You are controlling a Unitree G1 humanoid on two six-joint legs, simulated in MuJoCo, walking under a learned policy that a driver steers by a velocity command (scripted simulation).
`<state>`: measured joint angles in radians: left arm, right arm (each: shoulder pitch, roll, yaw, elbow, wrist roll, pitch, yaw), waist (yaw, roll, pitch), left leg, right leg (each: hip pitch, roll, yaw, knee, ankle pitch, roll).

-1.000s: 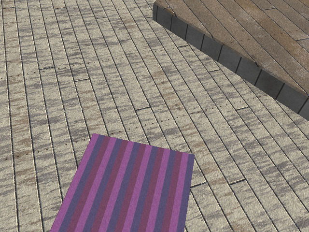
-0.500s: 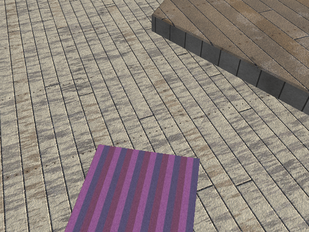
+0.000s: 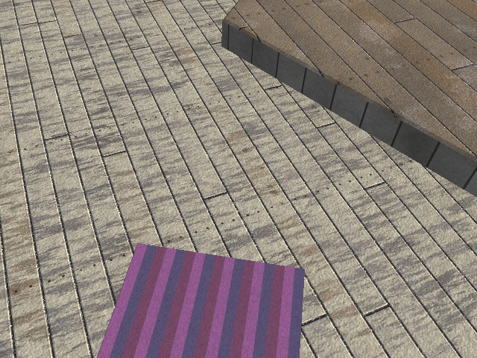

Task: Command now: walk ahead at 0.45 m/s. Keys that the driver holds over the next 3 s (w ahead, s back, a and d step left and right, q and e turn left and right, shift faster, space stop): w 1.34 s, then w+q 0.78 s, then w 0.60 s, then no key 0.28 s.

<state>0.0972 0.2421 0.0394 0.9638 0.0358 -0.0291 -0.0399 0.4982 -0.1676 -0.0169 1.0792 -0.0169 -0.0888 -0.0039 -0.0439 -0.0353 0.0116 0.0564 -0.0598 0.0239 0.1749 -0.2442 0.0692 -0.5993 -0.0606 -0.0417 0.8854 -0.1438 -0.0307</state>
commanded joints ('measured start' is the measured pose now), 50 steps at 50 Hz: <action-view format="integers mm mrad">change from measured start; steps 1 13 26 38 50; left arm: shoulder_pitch -184 188 340 387 105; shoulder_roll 19 153 62 38 17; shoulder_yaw -8 53 7 -8 16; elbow -111 -24 64 51 -48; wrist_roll -7 -25 -27 -42 3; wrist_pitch -12 -33 -81 -66 -7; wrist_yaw -1 33 40 51 13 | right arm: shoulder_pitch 65 -52 -442 -16 -118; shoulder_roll -132 -156 -80 -269 -143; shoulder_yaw -18 -38 -21 -85 -46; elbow -12 -81 -215 -129 -74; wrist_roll -1 8 -10 -50 4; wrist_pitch -11 0 47 2 -21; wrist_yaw -6 1 41 -7 6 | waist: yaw -15 102 64 -115 59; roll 130 -31 -7 107 76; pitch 128 -100 90 -248 74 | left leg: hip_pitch -39 -704 -685 171 -195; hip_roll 234 76 161 308 253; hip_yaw -122 -92 30 -253 -133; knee -59 1186 606 275 -69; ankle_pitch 387 -122 217 57 274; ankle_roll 116 33 -50 176 152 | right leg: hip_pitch -98 737 490 326 -35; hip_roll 23 -301 -93 -25 -55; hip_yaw -53 581 96 -35 31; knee -135 -652 -780 126 92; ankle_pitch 54 -318 278 351 3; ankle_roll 9 -277 -164 -73 5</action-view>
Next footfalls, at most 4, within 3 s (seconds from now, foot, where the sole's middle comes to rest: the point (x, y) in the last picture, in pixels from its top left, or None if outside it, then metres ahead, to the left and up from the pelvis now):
0.20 right None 0.29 -0.10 -0.78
0.74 left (205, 326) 0.60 0.07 -0.78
1.28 right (262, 238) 0.90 -0.12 -0.78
1.86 left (208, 178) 1.16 0.06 -0.78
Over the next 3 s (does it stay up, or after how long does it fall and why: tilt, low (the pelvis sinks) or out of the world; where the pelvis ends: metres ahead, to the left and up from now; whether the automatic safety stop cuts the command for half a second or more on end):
stays up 1.57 0.20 -0.01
